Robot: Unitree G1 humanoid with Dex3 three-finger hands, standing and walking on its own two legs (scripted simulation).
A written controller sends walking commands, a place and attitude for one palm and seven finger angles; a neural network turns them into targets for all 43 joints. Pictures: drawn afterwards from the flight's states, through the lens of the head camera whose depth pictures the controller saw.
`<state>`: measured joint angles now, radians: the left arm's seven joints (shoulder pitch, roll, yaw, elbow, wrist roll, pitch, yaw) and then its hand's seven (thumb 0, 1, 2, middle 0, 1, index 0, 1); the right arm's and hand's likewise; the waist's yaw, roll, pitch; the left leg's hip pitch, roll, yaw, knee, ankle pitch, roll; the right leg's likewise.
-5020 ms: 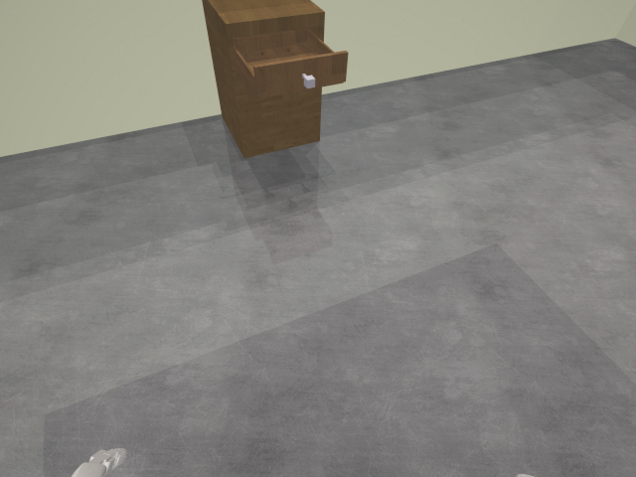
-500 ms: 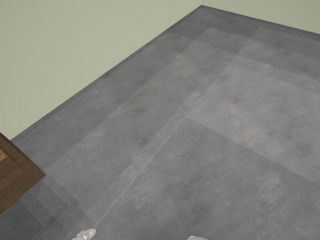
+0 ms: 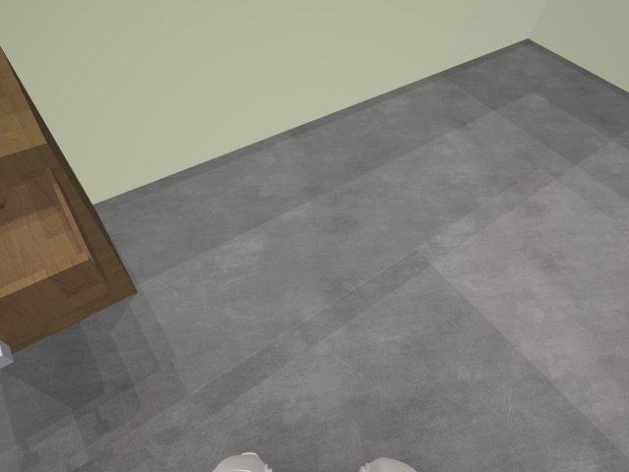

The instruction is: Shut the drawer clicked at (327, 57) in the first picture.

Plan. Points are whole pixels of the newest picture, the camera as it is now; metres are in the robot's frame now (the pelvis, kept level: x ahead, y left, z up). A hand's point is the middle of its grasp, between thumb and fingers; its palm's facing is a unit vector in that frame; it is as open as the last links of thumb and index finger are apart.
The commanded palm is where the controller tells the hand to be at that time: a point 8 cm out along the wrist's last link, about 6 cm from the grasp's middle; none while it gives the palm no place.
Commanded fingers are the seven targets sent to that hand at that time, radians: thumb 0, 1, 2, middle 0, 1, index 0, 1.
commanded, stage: turn to face it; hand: left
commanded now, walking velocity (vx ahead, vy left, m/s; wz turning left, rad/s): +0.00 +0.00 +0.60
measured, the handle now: out of the picture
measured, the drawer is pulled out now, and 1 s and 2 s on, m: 0.28 0.28 0.28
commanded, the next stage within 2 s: take the last steps up to it in 1.06 s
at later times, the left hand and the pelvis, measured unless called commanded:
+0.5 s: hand out of the picture +0.05 +0.15 -0.13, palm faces +0.30 -0.90 -0.30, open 7.4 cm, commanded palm none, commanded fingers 0.00 0.90 0.90 -0.20 -0.30 -0.20 -0.30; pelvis +0.01 -0.07 +0.01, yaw +18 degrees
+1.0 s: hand out of the picture -0.10 +0.18 -0.17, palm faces +0.57 -0.78 -0.26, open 7.4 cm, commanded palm none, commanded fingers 0.00 0.90 0.90 -0.20 -0.30 -0.20 -0.30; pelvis -0.01 -0.02 +0.01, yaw +32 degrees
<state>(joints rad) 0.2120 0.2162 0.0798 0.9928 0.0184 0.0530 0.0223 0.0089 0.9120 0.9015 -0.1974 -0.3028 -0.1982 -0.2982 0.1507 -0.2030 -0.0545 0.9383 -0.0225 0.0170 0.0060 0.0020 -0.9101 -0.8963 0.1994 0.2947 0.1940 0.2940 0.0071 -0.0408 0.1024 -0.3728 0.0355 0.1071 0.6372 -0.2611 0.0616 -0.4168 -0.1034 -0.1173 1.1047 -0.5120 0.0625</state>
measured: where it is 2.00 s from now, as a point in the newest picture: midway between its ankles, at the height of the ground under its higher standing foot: outside the picture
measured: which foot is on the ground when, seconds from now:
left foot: down 0.00-0.38, up 0.40-0.80, down 0.82-1.00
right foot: up 0.00-0.36, down 0.38-0.82, up 0.84-1.00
